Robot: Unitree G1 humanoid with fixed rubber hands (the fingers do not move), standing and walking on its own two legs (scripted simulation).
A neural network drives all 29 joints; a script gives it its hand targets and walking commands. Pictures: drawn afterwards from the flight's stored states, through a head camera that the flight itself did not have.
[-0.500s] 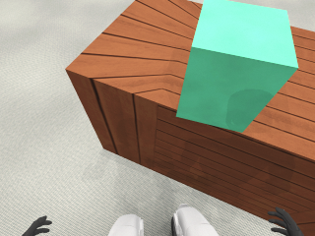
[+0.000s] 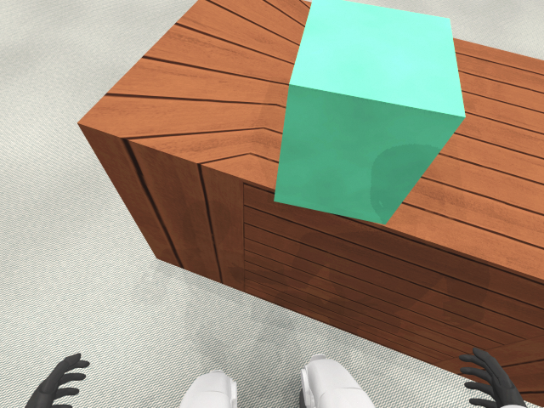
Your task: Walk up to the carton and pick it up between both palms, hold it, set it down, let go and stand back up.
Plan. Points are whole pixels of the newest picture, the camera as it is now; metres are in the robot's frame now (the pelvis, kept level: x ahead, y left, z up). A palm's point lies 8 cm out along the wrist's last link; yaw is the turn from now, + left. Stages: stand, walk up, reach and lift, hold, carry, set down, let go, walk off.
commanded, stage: walk up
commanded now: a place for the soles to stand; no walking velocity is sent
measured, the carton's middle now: (352, 119) +0.53 -0.10 +0.09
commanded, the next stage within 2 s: none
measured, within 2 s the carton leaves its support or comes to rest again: neither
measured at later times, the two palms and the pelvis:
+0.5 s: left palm out of the picture +0.07 +0.33 -0.08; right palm out of the picture +0.08 -0.32 -0.04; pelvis -0.05 +0.00 +0.01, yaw -2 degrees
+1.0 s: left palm out of the picture +0.03 +0.32 -0.09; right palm out of the picture +0.02 -0.33 -0.07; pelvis -0.08 -0.01 -0.01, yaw -4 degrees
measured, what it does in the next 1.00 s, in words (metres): steps on the spot: right foot, then right foot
